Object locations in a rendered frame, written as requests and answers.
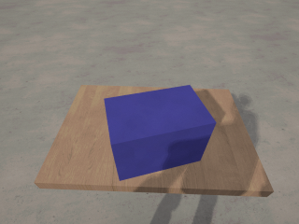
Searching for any table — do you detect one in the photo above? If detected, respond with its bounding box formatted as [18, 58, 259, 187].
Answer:
[34, 85, 274, 197]

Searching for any carton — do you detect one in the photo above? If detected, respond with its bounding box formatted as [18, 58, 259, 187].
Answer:
[104, 85, 217, 181]

